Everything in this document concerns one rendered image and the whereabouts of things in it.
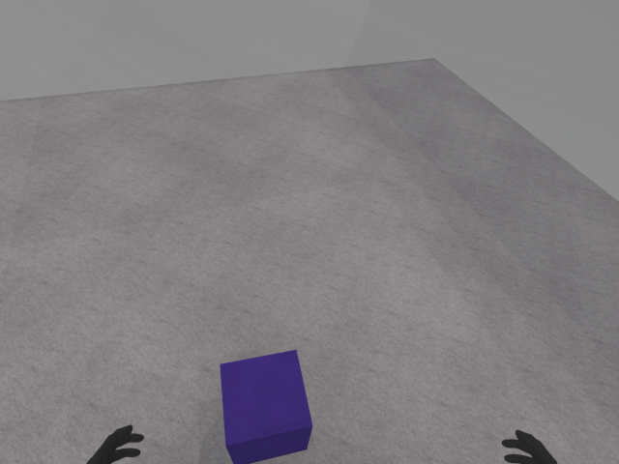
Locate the carton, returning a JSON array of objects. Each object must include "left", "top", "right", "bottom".
[{"left": 220, "top": 350, "right": 312, "bottom": 464}]

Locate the robot left hand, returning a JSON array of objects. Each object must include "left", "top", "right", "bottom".
[{"left": 86, "top": 425, "right": 144, "bottom": 464}]

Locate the robot right hand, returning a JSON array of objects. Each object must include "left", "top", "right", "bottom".
[{"left": 502, "top": 430, "right": 557, "bottom": 464}]

